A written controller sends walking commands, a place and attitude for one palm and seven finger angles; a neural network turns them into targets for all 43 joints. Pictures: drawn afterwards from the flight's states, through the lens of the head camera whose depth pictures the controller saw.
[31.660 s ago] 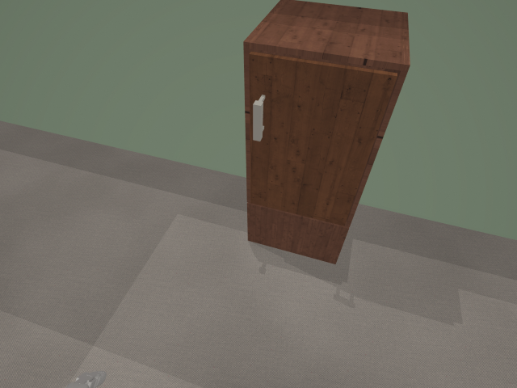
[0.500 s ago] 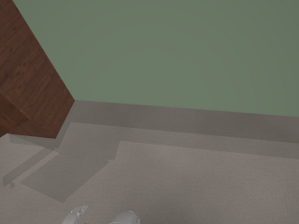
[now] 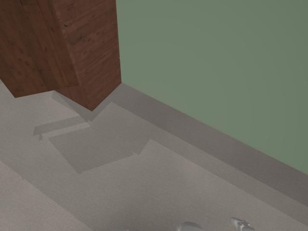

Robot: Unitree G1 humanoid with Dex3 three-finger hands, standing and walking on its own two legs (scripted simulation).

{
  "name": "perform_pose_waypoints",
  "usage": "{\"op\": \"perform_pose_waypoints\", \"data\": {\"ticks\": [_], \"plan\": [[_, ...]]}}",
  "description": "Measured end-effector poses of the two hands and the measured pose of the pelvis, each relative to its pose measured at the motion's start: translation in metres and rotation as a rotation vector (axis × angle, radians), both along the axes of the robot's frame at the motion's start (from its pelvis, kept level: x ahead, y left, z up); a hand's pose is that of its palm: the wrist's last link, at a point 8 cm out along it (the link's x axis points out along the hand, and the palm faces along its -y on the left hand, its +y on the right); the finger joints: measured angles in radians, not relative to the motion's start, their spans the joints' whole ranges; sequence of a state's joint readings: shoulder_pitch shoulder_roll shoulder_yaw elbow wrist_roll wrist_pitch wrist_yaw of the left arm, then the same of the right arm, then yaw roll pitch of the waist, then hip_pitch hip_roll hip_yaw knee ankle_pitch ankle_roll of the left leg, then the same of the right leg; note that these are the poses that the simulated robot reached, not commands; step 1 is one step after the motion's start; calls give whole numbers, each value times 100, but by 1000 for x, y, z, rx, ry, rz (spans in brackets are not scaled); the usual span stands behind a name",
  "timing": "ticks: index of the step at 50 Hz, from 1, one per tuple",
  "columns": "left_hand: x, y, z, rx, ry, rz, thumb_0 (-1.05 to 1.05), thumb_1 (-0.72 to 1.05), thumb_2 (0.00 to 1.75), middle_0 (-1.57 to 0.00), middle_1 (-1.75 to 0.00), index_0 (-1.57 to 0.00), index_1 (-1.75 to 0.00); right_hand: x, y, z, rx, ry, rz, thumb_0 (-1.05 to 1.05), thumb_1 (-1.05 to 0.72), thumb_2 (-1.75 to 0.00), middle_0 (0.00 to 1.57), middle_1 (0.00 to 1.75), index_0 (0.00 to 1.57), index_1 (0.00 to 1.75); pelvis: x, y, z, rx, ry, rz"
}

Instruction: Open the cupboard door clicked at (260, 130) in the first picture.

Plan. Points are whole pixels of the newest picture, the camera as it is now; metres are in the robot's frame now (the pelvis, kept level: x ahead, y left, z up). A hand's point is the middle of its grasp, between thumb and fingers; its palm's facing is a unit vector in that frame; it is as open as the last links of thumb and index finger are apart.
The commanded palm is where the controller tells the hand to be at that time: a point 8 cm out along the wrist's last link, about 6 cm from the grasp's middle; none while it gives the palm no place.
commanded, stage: turn to face it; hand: left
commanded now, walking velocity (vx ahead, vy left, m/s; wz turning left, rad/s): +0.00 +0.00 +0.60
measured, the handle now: out of the picture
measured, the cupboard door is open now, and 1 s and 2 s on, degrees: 52 52 52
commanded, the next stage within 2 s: take the last steps up to it in 0.62 s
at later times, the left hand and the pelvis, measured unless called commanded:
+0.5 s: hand out of the picture +0.09 +0.15 -0.14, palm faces +0.22 -0.94 -0.28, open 7.4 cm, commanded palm none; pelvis +0.01 -0.06 +0.00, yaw +16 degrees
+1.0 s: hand out of the picture -0.09 +0.17 -0.18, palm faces +0.51 -0.84 -0.19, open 7.4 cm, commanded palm none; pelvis +0.01 -0.01 +0.01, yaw +27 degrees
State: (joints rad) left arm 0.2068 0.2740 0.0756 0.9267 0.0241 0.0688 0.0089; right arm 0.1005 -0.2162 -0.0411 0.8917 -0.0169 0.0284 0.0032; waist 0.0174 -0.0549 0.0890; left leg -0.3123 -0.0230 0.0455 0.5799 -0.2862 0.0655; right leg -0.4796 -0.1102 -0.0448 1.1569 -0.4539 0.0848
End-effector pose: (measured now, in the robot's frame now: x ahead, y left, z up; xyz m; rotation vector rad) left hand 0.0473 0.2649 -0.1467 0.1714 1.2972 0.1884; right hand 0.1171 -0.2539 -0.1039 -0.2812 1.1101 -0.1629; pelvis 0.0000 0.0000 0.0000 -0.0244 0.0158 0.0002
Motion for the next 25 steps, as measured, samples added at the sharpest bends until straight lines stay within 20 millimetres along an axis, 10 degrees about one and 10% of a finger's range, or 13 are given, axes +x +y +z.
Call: {"op": "perform_pose_waypoints", "data": {"ticks": [17,25], "plan": [[58,-31,32,24,-213,55,0,91,90,-20,-30,-19,-30,-54,-22,-18,41,227,14,0,-91,-90,20,30,21,30,6,-32,8,-5,30,180],[21,-68,41,74,-196,136,0,91,90,-20,-30,-20,-30,-30,-57,-39,66,257,79,0,-91,-90,20,30,20,30,10,-63,4,40,8,277]]}}
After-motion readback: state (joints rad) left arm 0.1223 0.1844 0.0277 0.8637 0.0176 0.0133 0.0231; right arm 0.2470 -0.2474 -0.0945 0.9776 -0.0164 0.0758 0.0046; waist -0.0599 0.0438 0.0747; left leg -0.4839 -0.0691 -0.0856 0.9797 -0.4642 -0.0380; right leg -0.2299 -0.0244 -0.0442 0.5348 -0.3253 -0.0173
